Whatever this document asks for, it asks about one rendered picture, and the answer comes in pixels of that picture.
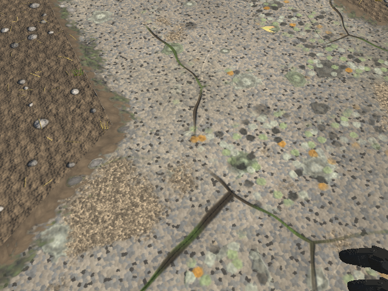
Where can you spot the right robot hand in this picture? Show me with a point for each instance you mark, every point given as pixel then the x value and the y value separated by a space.
pixel 376 258

